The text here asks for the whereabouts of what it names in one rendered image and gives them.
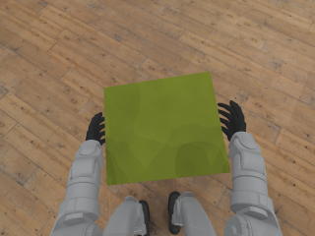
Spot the left robot forearm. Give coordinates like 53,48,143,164
49,140,104,236

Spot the robot left upper arm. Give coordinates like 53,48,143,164
50,221,103,236

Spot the left robot hand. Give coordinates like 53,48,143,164
86,112,105,146

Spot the robot left shin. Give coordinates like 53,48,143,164
124,196,147,235

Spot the robot right upper arm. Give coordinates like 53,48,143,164
223,213,283,236

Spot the carton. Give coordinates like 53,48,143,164
103,71,230,186

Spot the right robot hand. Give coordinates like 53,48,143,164
218,100,247,141

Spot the right robot forearm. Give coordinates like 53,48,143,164
228,131,283,235

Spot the left robot foot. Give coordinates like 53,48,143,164
137,200,150,236

